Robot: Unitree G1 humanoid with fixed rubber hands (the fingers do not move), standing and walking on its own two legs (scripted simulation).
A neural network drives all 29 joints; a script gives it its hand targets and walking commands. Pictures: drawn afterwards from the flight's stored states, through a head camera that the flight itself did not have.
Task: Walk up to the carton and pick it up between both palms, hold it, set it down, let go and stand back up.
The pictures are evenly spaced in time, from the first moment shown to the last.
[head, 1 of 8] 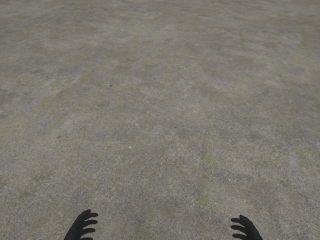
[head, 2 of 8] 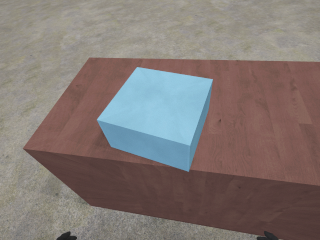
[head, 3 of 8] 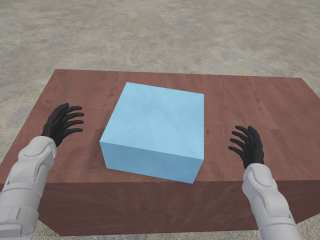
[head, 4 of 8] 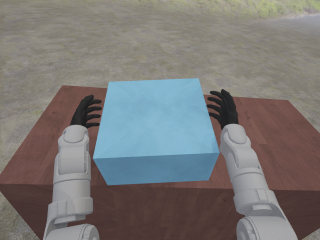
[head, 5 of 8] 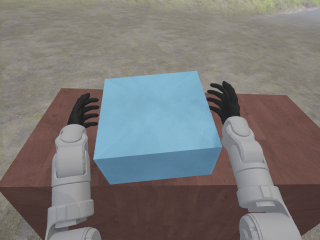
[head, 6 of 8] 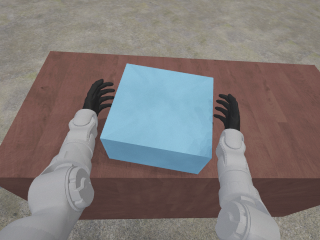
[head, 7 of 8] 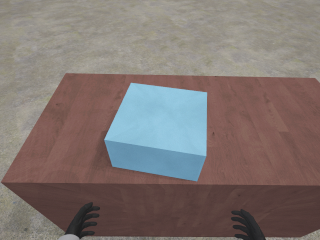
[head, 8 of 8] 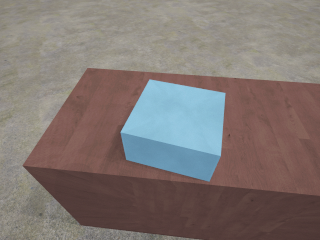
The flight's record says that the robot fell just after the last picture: no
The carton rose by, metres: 0.18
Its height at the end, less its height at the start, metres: +0.00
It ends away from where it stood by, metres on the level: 0.01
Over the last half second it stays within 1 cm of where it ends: yes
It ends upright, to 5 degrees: yes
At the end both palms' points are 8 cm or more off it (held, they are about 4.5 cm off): yes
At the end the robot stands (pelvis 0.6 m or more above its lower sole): yes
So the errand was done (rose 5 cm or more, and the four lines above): yes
